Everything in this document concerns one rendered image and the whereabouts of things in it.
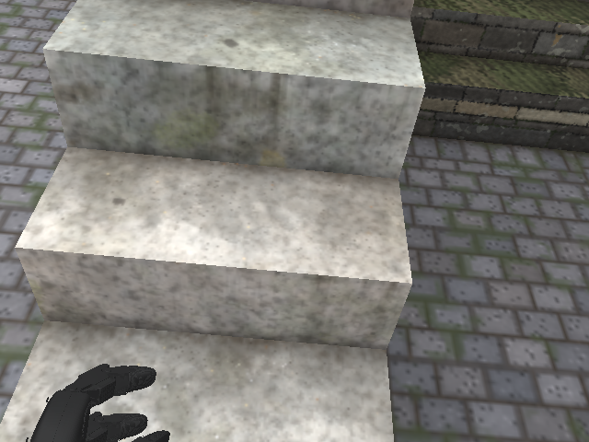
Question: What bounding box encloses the robot left hand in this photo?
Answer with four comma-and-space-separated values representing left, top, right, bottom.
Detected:
26, 364, 170, 442

